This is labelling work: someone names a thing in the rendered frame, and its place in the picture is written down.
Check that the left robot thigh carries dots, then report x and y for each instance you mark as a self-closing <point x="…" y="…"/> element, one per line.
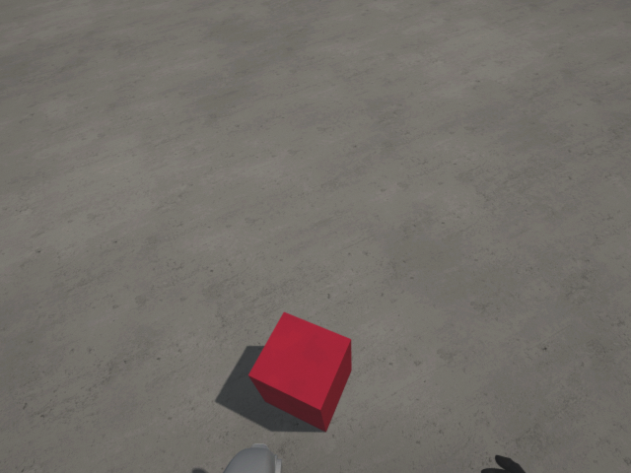
<point x="255" y="460"/>

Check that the carton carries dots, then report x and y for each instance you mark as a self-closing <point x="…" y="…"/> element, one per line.
<point x="303" y="369"/>

